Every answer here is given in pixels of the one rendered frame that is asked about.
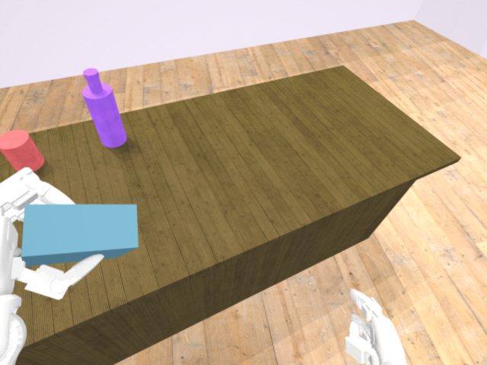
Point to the robot left forearm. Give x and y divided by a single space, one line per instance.
13 331

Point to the left robot hand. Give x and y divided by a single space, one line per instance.
26 188

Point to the sponge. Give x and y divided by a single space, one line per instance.
55 234

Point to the right robot hand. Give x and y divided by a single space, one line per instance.
380 341

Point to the table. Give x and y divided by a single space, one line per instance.
236 191

